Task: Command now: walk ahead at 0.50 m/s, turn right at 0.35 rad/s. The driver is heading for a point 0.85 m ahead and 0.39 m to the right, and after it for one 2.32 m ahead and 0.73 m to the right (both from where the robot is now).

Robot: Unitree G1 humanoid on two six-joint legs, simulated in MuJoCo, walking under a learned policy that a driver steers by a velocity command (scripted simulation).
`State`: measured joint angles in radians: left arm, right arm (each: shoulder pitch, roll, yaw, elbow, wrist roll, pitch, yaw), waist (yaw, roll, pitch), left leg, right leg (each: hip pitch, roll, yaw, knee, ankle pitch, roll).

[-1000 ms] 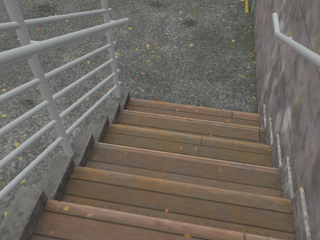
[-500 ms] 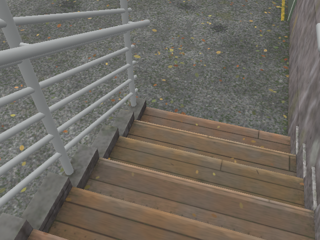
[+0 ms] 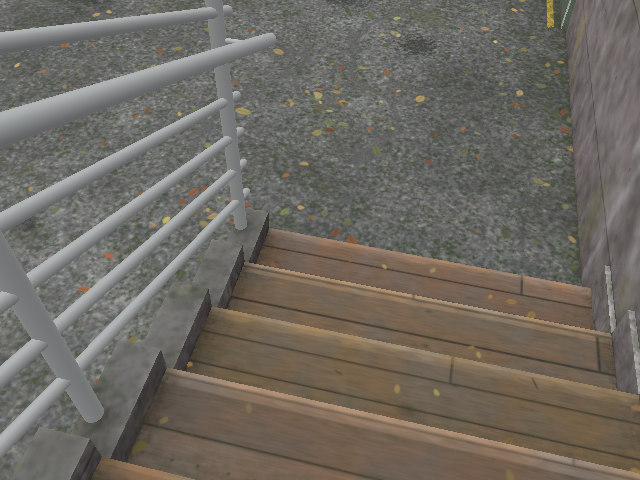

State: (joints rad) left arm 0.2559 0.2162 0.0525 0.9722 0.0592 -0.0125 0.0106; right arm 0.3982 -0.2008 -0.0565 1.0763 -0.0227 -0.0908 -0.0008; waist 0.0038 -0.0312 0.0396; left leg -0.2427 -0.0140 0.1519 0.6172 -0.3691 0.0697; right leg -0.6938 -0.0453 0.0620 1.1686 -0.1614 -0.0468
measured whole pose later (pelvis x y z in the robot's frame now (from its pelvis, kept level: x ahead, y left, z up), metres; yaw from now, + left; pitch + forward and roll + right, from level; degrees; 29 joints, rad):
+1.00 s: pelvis +0.56 -0.09 -0.30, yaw -33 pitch +0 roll +0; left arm 0.42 0.27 0.05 0.91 0.01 -0.02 0.04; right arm 0.23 -0.20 -0.06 0.86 0.00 -0.05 0.02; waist 0.05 -0.05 -0.03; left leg -0.33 -0.04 0.01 0.60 -0.26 0.05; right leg -0.51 0.12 0.13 1.87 -0.69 -0.12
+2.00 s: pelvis +0.76 -0.06 -0.44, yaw -67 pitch -4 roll +0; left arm 0.19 0.27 0.07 0.66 0.04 0.04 0.05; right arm 0.27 -0.18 -0.01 0.77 -0.03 0.02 0.02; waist 0.06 -0.10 0.02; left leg -0.17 -0.03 0.02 0.54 -0.29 0.05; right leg -0.98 0.19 0.09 2.10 -0.52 -0.01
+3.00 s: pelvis +0.72 -0.31 -0.32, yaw -70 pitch +2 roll -2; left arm 0.44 0.18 0.05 0.90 0.03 -0.08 0.09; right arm 0.08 -0.27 -0.03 0.68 -0.06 -0.01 0.06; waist 0.07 0.06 0.05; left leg -0.60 -0.04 -0.08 0.70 0.25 -0.01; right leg -0.07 0.09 -0.18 0.61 -0.57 -0.10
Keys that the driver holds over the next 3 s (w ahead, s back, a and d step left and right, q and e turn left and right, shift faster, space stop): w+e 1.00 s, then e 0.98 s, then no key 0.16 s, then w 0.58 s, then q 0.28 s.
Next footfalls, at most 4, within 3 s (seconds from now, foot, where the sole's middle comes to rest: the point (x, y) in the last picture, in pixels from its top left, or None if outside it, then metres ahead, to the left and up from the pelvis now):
0.30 right None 0.31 -0.15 -0.91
0.90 left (345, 448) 0.67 -0.05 -1.06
1.34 right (426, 450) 0.67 -0.26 -1.06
1.90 left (343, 405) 0.86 -0.06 -1.21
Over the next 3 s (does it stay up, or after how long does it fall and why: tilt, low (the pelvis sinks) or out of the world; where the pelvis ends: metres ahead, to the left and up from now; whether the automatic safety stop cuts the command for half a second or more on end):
stays up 0.72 -0.31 -0.32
